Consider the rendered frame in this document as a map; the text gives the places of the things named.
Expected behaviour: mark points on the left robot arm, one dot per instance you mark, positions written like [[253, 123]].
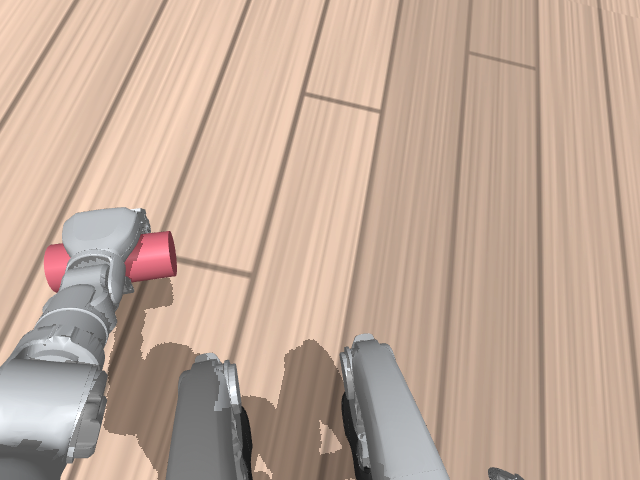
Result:
[[52, 386]]

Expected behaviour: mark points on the left robot hand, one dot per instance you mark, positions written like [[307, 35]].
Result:
[[116, 230]]

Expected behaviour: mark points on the right robot foot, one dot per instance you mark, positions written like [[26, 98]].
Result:
[[361, 473]]

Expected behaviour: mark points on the can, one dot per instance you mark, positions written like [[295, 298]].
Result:
[[153, 257]]

